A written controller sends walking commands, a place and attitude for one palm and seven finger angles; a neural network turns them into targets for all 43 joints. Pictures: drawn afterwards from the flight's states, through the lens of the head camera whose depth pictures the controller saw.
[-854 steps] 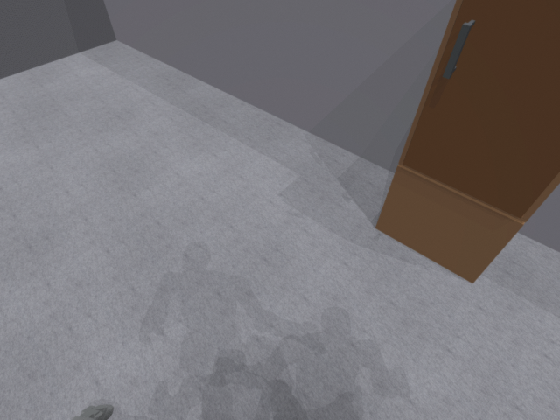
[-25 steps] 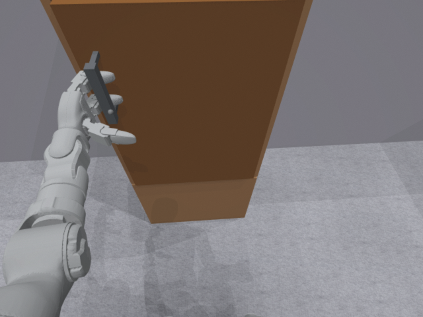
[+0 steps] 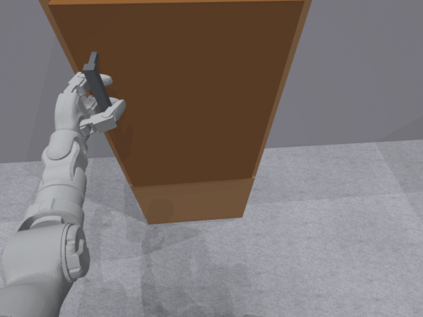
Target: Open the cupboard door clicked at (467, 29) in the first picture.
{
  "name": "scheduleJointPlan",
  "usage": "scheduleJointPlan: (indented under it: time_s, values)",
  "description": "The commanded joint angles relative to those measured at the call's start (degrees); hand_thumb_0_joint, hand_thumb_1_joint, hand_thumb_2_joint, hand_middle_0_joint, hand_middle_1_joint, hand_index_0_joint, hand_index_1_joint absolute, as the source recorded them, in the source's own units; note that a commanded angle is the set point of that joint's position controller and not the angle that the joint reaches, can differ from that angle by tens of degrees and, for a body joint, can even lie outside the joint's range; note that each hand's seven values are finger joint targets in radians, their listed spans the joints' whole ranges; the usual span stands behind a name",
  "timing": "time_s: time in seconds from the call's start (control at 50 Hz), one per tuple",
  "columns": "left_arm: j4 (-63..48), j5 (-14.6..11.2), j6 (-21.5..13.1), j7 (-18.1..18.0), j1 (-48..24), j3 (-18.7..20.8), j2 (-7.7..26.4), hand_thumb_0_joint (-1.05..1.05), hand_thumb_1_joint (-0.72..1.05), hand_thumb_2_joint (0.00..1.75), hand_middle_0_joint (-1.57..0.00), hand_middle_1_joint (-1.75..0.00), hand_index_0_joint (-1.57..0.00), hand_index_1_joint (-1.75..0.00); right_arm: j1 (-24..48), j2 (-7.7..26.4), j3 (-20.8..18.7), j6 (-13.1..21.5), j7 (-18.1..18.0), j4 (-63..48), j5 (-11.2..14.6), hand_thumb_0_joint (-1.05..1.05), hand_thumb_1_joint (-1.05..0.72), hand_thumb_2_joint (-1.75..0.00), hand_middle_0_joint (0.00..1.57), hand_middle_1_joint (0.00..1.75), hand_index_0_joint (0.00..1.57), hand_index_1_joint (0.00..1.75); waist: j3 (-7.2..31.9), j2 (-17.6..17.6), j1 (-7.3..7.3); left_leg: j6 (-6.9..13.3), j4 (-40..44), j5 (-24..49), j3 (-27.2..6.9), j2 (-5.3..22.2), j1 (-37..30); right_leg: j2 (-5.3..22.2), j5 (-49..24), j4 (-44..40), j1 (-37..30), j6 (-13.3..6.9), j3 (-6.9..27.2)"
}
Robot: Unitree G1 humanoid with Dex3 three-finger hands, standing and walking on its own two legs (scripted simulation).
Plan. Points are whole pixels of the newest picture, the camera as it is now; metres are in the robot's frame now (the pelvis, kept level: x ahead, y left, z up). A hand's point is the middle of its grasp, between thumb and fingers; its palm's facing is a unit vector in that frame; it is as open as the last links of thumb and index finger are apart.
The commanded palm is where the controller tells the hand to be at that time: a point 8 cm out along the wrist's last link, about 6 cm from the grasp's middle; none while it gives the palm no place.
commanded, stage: close the thumb around the handle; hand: left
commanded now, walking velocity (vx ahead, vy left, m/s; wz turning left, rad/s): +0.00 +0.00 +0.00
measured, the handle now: (103, 90) +0.53 +0.20 +0.12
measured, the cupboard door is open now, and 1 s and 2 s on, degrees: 1 26 38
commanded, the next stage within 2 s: pull the door open along its arc in 0.20 s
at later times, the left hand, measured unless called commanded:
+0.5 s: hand (112, 115) +0.46 +0.17 +0.12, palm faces +0.06 -1.00 +0.01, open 5.7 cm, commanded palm +0.41 +0.22 +0.12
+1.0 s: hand (140, 176) +0.32 +0.10 +0.12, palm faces +0.31 -0.95 +0.08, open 6.0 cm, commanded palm +0.27 +0.16 +0.12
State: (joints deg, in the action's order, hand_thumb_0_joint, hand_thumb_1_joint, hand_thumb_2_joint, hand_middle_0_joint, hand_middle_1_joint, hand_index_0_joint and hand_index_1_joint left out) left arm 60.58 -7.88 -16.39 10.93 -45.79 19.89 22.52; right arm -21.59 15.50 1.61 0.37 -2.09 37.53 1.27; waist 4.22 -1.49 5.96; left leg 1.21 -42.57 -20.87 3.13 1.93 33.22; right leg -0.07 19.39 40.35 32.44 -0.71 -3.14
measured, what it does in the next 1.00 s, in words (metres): stands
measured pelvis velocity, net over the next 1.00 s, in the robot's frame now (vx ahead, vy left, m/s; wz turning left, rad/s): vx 0.01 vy -0.01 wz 0.01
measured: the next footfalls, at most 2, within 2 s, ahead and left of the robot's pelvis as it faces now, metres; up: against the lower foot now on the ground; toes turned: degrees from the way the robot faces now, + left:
none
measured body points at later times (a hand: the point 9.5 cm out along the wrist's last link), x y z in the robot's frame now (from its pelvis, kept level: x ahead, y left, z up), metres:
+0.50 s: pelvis +0.00 +0.00 +0.00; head +0.06 -0.01 +0.45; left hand +0.45 +0.23 +0.12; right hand +0.05 -0.26 -0.12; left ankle +0.00 +0.10 -0.71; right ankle +0.00 -0.11 -0.71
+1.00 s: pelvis +0.01 -0.01 +0.01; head +0.01 -0.03 +0.46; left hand +0.30 +0.15 +0.12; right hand +0.22 -0.22 -0.06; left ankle +0.00 +0.10 -0.71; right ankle +0.00 -0.11 -0.71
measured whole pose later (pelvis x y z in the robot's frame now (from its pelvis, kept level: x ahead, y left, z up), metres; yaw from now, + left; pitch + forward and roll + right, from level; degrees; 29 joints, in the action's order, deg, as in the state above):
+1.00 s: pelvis +0.01 -0.01 +0.01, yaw +0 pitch +3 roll +0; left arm 0.0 -5.2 1.7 -18.7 -0.5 -1.1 -1.9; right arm -8.2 11.2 1.6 -0.4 -0.1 31.5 -0.7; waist 3.7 -2.3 -0.6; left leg 0.0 -34.5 -19.0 3.1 1.4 18.0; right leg 0.0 19.1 34.7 18.3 -1.5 -3.1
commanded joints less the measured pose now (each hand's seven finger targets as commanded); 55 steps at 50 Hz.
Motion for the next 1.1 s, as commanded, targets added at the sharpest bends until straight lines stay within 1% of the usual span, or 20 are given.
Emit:
scheduleJointPlan:
  time_s: [0.0, 0.08, 0.1, 0.12, 0.18, 0.22, 0.28, 0.3, 0.32, 0.46, 0.6, 0.7, 0.72, 0.74, 0.78, 0.8, 0.92, 0.98, 1.0, 1.08]
  values:
    - [-11.2, -0.2, -3.9, 0.2, -26.8, 3.0, 16.6, 0.00, 0.90, 0.90, -0.40, -1.35, -0.40, -1.35, -4.6, 9.1, -3.2, 1.4, -1.1, -5.0, 0.0, 0.00, -0.90, -0.90, 0.20, 0.30, 0.20, 0.30, 20.1, -1.2, 0.25, 1.0, 3.9, 15.3, -3.2, -1.7, -10.2, -1.8, -18.4, -3.7, -8.5, -0.4, 2.0]
    - [-14.8, -0.1, -5.2, 0.6, -28.1, 0.1, 13.4, 0.00, 0.90, 0.90, -0.40, -1.35, -0.40, -1.35, -4.7, 8.7, -3.3, 1.7, -0.8, -5.2, 0.0, 0.00, -0.90, -0.90, 0.20, 0.30, 0.20, 0.30, 23.5, -4.9, 0.37, 0.4, 3.3, 18.9, -4.0, -1.3, -14.8, -2.0, -19.1, -3.0, -6.8, -0.7, 1.5]
    - [-14.5, -0.6, -5.3, 0.7, -27.7, 0.1, 12.7, 0.00, 0.90, 0.90, -0.40, -1.35, -0.40, -1.35, -5.1, 8.7, -3.5, 1.8, -0.7, -5.1, -0.1, 0.00, -0.90, -0.90, 0.20, 0.30, 0.20, 0.30, 23.6, -3.4, 0.63, 0.4, 3.0, 20.4, -4.4, -1.2, -15.4, -2.2, -19.7, -2.9, -6.6, -0.7, 1.2]
    - [-14.6, -1.2, -5.2, 0.3, -26.4, 3.3, 15.8, 0.00, 0.90, 0.90, -0.40, -1.35, -0.40, -1.35, -5.1, 9.1, -3.6, 1.7, -0.7, -5.0, -0.1, 0.00, -0.90, -0.90, 0.20, 0.30, 0.20, 0.30, 25.2, -2.9, -0.63, 0.3, 3.1, 20.5, -4.2, -1.2, -14.8, -2.2, -20.3, -2.9, -8.2, -0.6, 1.4]
    - [-14.5, -1.6, -4.3, -0.2, -26.5, 2.0, 13.7, 0.00, 0.90, 0.90, -0.40, -1.35, -0.40, -1.35, -4.6, 8.9, -3.6, 1.7, -0.6, -5.2, 0.0, 0.00, -0.90, -0.90, 0.20, 0.30, 0.20, 0.30, 23.4, -1.4, 0.08, 0.5, 3.5, 19.4, -3.6, -1.3, -13.3, -2.2, -20.9, -3.2, -8.9, -0.3, 1.4]
    - [-13.8, -0.9, -4.1, -0.8, -24.7, 4.0, 16.3, 0.00, 0.90, 0.90, -0.40, -1.35, -0.40, -1.35, -4.7, 9.0, -3.5, 1.6, -0.6, -5.4, 0.0, 0.00, -0.90, -0.90, 0.20, 0.30, 0.20, 0.30, 22.2, -1.0, -0.72, 0.7, 3.6, 18.9, -3.3, -1.5, -11.3, -2.0, -21.2, -3.2, -9.8, -0.4, 1.7]
    - [-12.3, 0.3, -3.7, -1.2, -25.1, 3.3, 16.2, 0.00, 0.90, 0.90, -0.40, -1.35, -0.40, -1.35, -4.7, 8.8, -3.4, 1.2, -0.6, -5.3, 0.0, 0.00, -0.90, -0.90, 0.20, 0.30, 0.20, 0.30, 19.4, 0.6, 0.04, 0.9, 3.9, 16.8, -3.1, -1.5, -9.6, -2.0, -20.3, -3.5, -9.2, -0.2, 1.7]
    - [-15.6, 0.1, -4.2, -1.1, -27.0, -0.5, 11.8, 0.00, 0.90, 0.90, -0.40, -1.35, -0.40, -1.35, -4.4, 8.4, -3.4, 1.3, -0.4, -5.8, 0.0, 0.00, -0.90, -0.90, 0.20, 0.30, 0.20, 0.30, 20.4, -1.5, 0.69, 0.8, 3.9, 17.7, -3.2, -1.6, -11.6, -2.0, -20.2, -3.5, -8.6, -0.4, 1.5]
    - [-16.5, -0.1, -4.4, -1.3, -27.4, -1.0, 10.6, 0.00, 0.90, 0.90, -0.40, -1.35, -0.40, -1.35, -4.2, 8.3, -3.7, 1.6, -0.3, -5.6, 0.1, 0.00, -0.90, -0.90, 0.20, 0.30, 0.20, 0.30, 21.8, -3.4, 0.55, 0.6, 3.6, 18.4, -3.5, -1.4, -13.7, -2.1, -19.9, -3.5, -7.5, -0.5, 1.4]
    - [-21.9, -2.1, -3.7, -1.1, -15.8, -0.3, 8.8, 0.00, 0.90, 0.90, -0.40, -1.35, -0.40, -1.35, -2.9, 8.3, -4.0, 2.0, 0.4, -7.2, 0.2, 0.00, -0.90, -0.90, 0.20, 0.30, 0.20, 0.30, 25.0, -0.9, -2.27, 0.5, 4.0, 22.2, -2.7, -1.4, -14.4, -2.3, -24.4, -3.3, -12.7, -0.7, 1.4]
    - [-37.7, -4.2, -1.3, -1.1, 4.0, -2.8, 3.4, 0.00, 0.90, 0.90, -0.40, -1.35, -0.40, -1.35, 1.7, 7.1, -4.1, 2.9, 1.0, -10.8, 1.0, 0.00, -0.90, -0.90, 0.20, 0.30, 0.20, 0.30, 23.1, 0.4, -5.66, 0.9, 5.8, 26.8, -1.5, -1.3, -15.9, -1.8, -29.0, -4.2, -18.2, -0.8, 1.1]
    - [-51.4, -5.2, 1.7, -2.3, 19.3, -4.2, 0.3, 0.00, 0.90, 0.90, -0.40, -1.35, -0.40, -1.35, 6.3, 6.1, -3.8, 3.9, 1.1, -13.0, 1.5, 0.00, -0.90, -0.90, 0.20, 0.30, 0.20, 0.30, 18.5, 1.4, -7.33, 0.8, 8.0, 26.1, -0.8, -1.2, -16.5, -1.3, -29.6, -5.5, -20.6, -0.5, 0.8]
    - [-56.5, -8.2, 3.1, -10.4, 19.1, 2.9, -1.0, 0.00, 0.90, 0.90, -0.40, -1.35, -0.40, -1.35, 9.4, 3.7, -3.5, 4.3, 1.3, -13.2, 1.5, 0.00, -0.90, -0.90, 0.20, 0.30, 0.20, 0.30, 16.4, 1.8, -11.88, 0.0, 8.8, 23.9, -1.1, -1.8, -14.4, -1.4, -26.0, -6.5, -20.6, -0.5, 0.0]
    - [-58.8, -6.5, 4.7, -14.0, 24.1, -3.1, -6.9, 0.00, 0.90, 0.90, -0.40, -1.35, -0.40, -1.35, 10.9, 3.5, -3.1, 4.7, 1.8, -13.5, 1.0, 0.00, -0.90, -0.90, 0.20, 0.30, 0.20, 0.30, 14.4, 0.6, -10.47, -0.3, 9.9, 21.9, -0.6, -1.7, -15.4, -1.2, -24.0, -7.1, -20.3, -0.4, -0.2]
    - [-63.6, -4.9, 6.3, -18.4, 28.7, -3.5, -7.8, 0.00, 0.90, 0.90, -0.40, -1.35, -0.40, -1.35, 11.7, 3.5, -3.2, 4.8, 2.2, -13.3, 0.7, 0.00, -0.90, -0.90, 0.20, 0.30, 0.20, 0.30, 12.9, 1.4, -10.15, -0.7, 10.6, 21.9, -1.0, -1.3, -15.9, -1.0, -23.0, -7.4, -20.3, -0.6, -0.5]
    - [-64.3, -3.6, 7.2, -20.8, 31.3, -4.0, -7.7, 0.00, 0.90, 0.90, -0.40, -1.35, -0.40, -1.35, 12.2, 3.5, -3.1, 4.3, 2.1, -13.1, 0.2, 0.00, -0.90, -0.90, 0.20, 0.30, 0.20, 0.30, 11.7, 4.2, -9.93, -0.4, 10.6, 21.4, -1.1, -1.2, -15.5, -0.9, -22.8, -7.8, -20.7, -0.4, -0.4]
    - [-76.6, 4.3, 13.8, -33.2, 34.3, -13.7, -16.7, 0.00, 0.90, 0.90, -0.40, -1.35, -0.40, -1.35, 16.6, 1.0, -2.2, 1.1, 1.5, -13.9, -1.9, 0.00, -0.90, -0.90, 0.20, 0.30, 0.20, 0.30, 11.5, 0.7, -9.11, -0.5, 11.2, 19.6, -1.0, -1.4, -18.9, 0.3, -20.9, -9.4, -22.0, -0.5, 0.6]
    - [-79.8, 6.8, 17.2, -38.7, 37.0, -17.9, -21.2, 0.00, 0.90, 0.90, -0.40, -1.35, -0.40, -1.35, 18.0, 0.2, -1.8, -0.5, 1.3, -13.9, -2.9, 0.00, -0.90, -0.90, 0.20, 0.30, 0.20, 0.30, 11.0, 2.6, -8.85, -0.7, 11.1, 19.2, -1.3, -1.5, -19.4, 0.8, -20.8, -10.5, -23.3, -0.5, 0.7]
    - [-79.5, 7.7, 18.0, -40.5, 38.2, -18.9, -22.2, 0.00, 0.90, 0.90, -0.40, -1.35, -0.40, -1.35, 18.5, 0.2, -1.9, -0.9, 1.1, -13.8, -3.2, 0.00, -0.90, -0.90, 0.20, 0.30, 0.20, 0.30, 10.1, 5.6, -8.47, -0.5, 10.6, 18.9, -1.8, -1.4, -19.5, 0.9, -20.7, -11.3, -23.6, -0.4, 0.8]
    - [-82.5, 11.0, 19.5, -43.3, 40.8, -26.3, -27.1, 0.00, 0.90, 0.90, -0.40, -1.35, -0.40, -1.35, 19.8, -0.3, -1.9, -2.6, 1.5, -13.5, -4.0, 0.00, -0.90, -0.90, 0.20, 0.30, 0.20, 0.30, 9.7, 4.8, -7.51, -0.6, 9.6, 19.5, -1.8, -1.7, -20.6, 1.6, -23.1, -11.6, -23.3, -0.5, 1.4]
